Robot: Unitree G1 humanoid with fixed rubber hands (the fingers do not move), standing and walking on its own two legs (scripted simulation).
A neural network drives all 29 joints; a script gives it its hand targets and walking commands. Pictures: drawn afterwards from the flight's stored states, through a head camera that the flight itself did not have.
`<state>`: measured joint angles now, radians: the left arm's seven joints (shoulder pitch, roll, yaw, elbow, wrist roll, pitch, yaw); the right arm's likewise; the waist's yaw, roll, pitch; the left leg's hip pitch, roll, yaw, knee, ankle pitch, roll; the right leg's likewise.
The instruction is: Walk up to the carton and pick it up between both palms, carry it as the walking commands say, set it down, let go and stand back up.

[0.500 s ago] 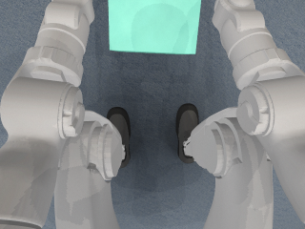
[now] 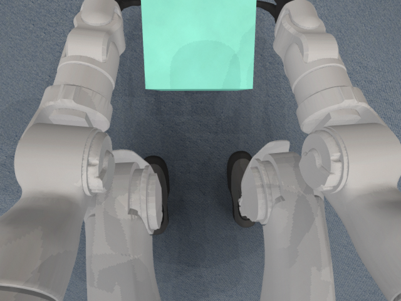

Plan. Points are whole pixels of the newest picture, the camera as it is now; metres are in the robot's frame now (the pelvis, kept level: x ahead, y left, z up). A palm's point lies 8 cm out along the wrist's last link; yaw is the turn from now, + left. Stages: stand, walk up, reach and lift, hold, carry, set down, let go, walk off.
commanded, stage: reach and lift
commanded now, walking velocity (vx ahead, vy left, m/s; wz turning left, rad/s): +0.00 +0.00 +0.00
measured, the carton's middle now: (199, 21) +0.53 +0.00 -0.23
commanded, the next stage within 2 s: none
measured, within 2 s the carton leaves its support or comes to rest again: neither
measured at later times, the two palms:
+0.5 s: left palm out of the picture +0.54 +0.15 -0.10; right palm (291, 2) +0.52 -0.11 -0.10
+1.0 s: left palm out of the picture +0.53 +0.14 -0.03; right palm out of the picture +0.51 -0.11 -0.03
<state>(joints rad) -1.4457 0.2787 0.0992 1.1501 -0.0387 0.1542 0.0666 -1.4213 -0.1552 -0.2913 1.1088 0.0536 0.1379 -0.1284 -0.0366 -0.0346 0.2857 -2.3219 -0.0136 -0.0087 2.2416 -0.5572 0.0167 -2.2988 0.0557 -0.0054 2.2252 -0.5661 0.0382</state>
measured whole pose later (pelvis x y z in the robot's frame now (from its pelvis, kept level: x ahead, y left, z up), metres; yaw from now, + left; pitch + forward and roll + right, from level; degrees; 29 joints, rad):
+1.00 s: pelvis +0.00 -0.01 +0.07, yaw +2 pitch +43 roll -2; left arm -1.24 0.08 0.34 0.86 0.22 0.30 0.12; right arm -1.12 0.11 -0.53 0.65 -0.20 0.28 -0.19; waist -0.04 -0.01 -0.02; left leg -2.23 -0.05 -0.03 2.00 -0.53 -0.01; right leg -2.20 0.06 0.02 2.00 -0.56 0.04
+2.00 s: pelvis +0.01 +0.00 +0.17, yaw +2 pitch +39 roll -2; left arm -1.05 -0.05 0.41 0.78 0.31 0.36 0.12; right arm -0.94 0.19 -0.59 0.58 -0.30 0.34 -0.14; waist -0.04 -0.01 -0.16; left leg -1.88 -0.06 -0.03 1.68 -0.48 0.01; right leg -1.85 0.06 0.04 1.67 -0.51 0.04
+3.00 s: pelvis +0.04 +0.00 +0.30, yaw +3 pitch +28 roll -1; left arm -0.76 -0.15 0.41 0.70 0.34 0.31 0.10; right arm -0.66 0.27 -0.53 0.53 -0.32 0.30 -0.14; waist -0.04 -0.01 -0.15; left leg -1.28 -0.05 -0.04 1.21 -0.41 0.01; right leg -1.27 0.05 0.06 1.21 -0.43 0.03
